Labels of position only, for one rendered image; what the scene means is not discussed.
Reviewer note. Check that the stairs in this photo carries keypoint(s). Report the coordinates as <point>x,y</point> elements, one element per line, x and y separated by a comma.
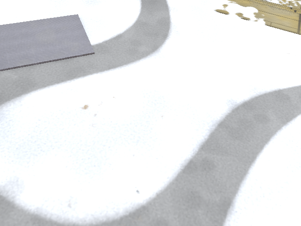
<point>277,5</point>

